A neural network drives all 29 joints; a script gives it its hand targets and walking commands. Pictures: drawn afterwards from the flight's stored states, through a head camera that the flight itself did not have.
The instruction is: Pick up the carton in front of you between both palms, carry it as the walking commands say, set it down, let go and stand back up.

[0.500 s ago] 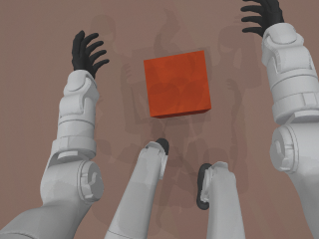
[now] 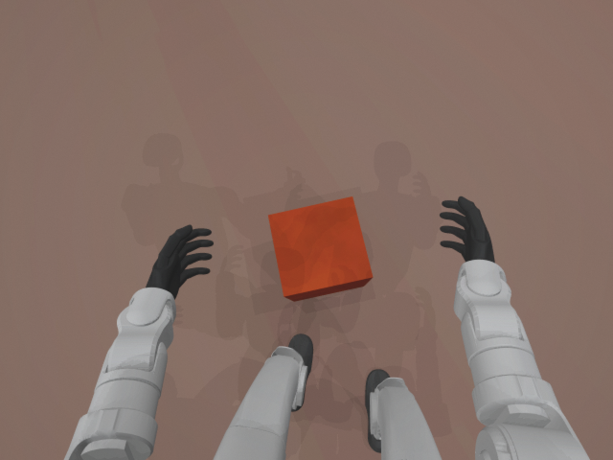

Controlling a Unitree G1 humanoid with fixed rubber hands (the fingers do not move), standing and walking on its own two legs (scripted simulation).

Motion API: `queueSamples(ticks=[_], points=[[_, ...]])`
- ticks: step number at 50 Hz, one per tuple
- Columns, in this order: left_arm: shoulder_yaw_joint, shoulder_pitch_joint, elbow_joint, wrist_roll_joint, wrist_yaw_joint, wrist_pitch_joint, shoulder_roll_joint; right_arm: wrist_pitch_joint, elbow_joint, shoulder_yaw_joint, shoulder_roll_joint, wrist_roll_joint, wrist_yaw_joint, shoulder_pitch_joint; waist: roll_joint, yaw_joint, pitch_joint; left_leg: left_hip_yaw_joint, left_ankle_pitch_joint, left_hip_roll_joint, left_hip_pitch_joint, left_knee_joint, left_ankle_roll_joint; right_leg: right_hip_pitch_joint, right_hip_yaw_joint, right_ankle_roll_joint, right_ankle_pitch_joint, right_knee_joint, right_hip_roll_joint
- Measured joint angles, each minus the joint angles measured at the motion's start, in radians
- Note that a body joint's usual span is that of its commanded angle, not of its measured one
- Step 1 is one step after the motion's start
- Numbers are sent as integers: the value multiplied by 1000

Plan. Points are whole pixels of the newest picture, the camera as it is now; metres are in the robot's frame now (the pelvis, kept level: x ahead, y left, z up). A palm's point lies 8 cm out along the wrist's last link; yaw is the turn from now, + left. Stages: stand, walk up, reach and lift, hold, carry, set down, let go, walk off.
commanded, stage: let go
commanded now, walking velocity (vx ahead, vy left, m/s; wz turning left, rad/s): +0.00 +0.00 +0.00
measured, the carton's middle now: (320, 254) +0.43 +0.08 -0.59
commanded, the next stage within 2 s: stand in 1.00 s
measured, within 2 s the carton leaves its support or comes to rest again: neither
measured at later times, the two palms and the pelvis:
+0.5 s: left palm (148, 341) +0.21 +0.22 -0.01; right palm (582, 348) +0.28 -0.23 -0.03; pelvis +0.07 -0.02 +0.06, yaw +3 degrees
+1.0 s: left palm (129, 363) +0.19 +0.23 -0.01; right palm (598, 408) +0.22 -0.24 -0.01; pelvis +0.05 -0.02 +0.05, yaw +3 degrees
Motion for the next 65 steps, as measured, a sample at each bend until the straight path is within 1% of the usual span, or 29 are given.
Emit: queueSamples(ticks=[4,10,14,18,21,28,31,36,39,44,52,55,59,65], points=[[-57,117,-44,-13,-1,-20,13,-31,-23,12,-2,3,15,116,7,-1,28,1,-7,-12,149,-56,6,154,1,2,-4,-65,-16],[-128,322,-117,-40,20,-42,20,-77,-39,30,-20,22,55,294,17,-1,52,-12,-11,-30,370,-152,9,387,-9,-2,-4,-178,-36],[-153,426,-149,-55,34,-47,21,-96,-49,48,-39,35,79,389,25,-12,62,-24,-7,-35,501,-218,3,525,-18,-10,3,-252,-43],[-157,483,-153,-59,41,-43,26,-98,-67,74,-53,48,101,471,25,-35,62,-34,0,-35,611,-276,-6,635,-26,-22,9,-310,-44],[-155,505,-139,-59,41,-38,33,-91,-85,95,-61,58,117,530,19,-58,60,-39,6,-31,685,-317,-15,706,-29,-31,13,-345,-42],[-139,512,-97,-40,39,-21,55,-62,-149,138,-87,91,151,656,-14,-112,66,-46,12,-14,822,-379,-37,836,-34,-56,18,-395,-26],[-135,516,-87,-32,42,-10,60,-49,-169,152,-100,108,164,697,-29,-127,67,-46,13,-5,865,-394,-44,877,-33,-64,21,-410,-19],[-133,516,-83,-21,48,11,56,-26,-180,163,-114,125,182,731,-41,-136,78,-47,15,1,909,-401,-49,921,-34,-71,24,-417,-12],[-129,519,-95,0,66,55,51,-45,-178,168,-116,145,165,732,-38,-142,73,-50,8,-1,909,-381,-47,924,-38,-69,18,-401,-13],[-121,521,-107,8,86,103,58,-40,-150,182,-107,139,149,723,-33,-132,67,-51,-3,-14,911,-348,-38,928,-41,-59,4,-367,-24],[-118,513,-130,13,98,164,67,-4,-131,165,-90,107,156,683,-32,-120,112,-43,0,-31,907,-316,-16,930,-37,-36,8,-346,-42],[-124,504,-51,14,117,93,94,-36,-51,174,-116,78,140,670,-40,-118,81,-32,-11,-30,854,-281,-9,878,-28,-26,5,-320,-41],[-110,520,45,24,122,12,138,-68,33,153,-167,61,128,676,-53,-124,52,-18,-31,-28,816,-253,-1,839,-14,-19,-5,-299,-40],[-105,546,144,27,124,-45,169,-94,105,126,-218,71,125,679,-52,-140,44,-10,-43,-25,814,-254,6,845,-6,-14,-4,-323,-40]])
